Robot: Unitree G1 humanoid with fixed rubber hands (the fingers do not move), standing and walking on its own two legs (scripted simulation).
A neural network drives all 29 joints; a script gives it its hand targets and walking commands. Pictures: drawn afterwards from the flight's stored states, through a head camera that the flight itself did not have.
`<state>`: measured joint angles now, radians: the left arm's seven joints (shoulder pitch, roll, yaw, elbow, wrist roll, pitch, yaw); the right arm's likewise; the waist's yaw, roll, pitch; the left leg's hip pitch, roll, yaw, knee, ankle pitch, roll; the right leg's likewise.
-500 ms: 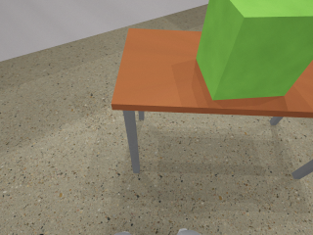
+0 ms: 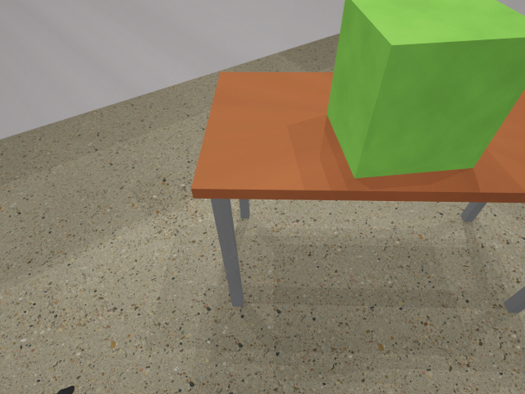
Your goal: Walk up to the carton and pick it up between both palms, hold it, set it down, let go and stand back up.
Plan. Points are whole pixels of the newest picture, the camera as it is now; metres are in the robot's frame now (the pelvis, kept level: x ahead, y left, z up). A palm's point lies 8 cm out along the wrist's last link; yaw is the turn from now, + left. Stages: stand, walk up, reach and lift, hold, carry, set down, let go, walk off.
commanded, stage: walk up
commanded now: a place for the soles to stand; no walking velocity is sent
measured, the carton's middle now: (412, 85) +0.73 -0.31 +0.11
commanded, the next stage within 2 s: none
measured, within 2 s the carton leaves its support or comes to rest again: neither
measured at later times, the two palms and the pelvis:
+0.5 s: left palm out of the picture +0.12 +0.25 -0.11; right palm out of the picture +0.08 -0.40 -0.06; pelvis +0.01 -0.07 +0.00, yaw +0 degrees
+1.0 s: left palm (249, 384) +0.18 +0.04 -0.09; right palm out of the picture +0.04 -0.61 -0.07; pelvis +0.04 -0.27 +0.01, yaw -4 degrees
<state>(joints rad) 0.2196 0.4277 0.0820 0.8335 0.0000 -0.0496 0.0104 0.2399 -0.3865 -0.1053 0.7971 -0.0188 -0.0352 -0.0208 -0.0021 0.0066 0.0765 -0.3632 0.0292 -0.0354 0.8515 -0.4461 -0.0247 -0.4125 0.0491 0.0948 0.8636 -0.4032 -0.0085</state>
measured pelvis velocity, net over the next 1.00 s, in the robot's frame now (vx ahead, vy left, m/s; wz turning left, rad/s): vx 0.04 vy -0.27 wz -0.06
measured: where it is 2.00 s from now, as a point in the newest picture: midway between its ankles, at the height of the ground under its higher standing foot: outside the picture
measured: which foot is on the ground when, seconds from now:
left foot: down 0.00-0.60, up 0.62-0.92, down 0.94-1.00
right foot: down 0.00-0.28, up 0.30-0.58, down 0.60-0.92, up 0.94-1.00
